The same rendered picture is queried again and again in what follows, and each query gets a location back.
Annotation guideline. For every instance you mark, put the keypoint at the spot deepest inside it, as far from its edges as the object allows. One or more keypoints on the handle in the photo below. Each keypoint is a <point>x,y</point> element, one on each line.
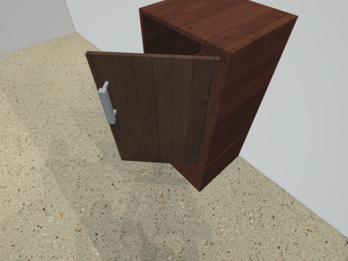
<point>106,104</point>

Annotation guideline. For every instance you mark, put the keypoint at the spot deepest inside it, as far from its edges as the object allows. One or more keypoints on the cupboard door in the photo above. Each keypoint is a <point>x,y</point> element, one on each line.
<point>163,103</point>

